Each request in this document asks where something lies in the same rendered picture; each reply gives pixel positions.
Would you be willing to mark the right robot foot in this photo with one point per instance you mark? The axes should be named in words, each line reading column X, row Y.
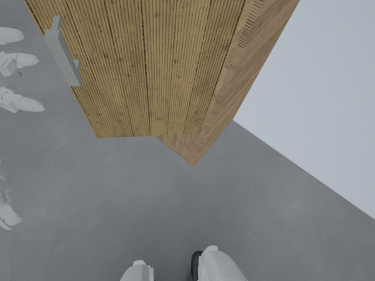
column 195, row 264

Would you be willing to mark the left robot shin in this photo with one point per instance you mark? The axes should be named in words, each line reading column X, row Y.
column 138, row 262

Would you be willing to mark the left robot upper arm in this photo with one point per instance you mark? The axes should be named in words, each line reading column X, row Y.
column 12, row 212

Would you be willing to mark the handle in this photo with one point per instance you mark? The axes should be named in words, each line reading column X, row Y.
column 58, row 47

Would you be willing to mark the left robot hand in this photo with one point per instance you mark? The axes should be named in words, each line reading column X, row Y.
column 8, row 99

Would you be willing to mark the cupboard door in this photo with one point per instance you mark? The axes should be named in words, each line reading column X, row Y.
column 147, row 67

